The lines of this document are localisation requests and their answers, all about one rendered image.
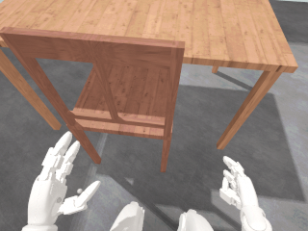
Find left robot thigh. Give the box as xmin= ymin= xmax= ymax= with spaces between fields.
xmin=110 ymin=204 xmax=145 ymax=231

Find table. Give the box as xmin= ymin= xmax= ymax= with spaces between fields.
xmin=0 ymin=0 xmax=298 ymax=150

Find right robot thigh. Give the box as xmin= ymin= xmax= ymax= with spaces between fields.
xmin=178 ymin=212 xmax=214 ymax=231

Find right robot forearm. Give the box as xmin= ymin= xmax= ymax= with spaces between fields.
xmin=240 ymin=205 xmax=272 ymax=231

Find right robot hand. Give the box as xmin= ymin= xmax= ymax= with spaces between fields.
xmin=219 ymin=156 xmax=259 ymax=210

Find robot thigh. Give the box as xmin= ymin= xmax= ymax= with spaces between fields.
xmin=110 ymin=204 xmax=145 ymax=231
xmin=178 ymin=212 xmax=214 ymax=231

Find left robot hand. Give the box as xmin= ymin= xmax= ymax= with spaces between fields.
xmin=28 ymin=131 xmax=101 ymax=225

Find chair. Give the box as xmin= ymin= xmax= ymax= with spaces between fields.
xmin=0 ymin=26 xmax=186 ymax=173

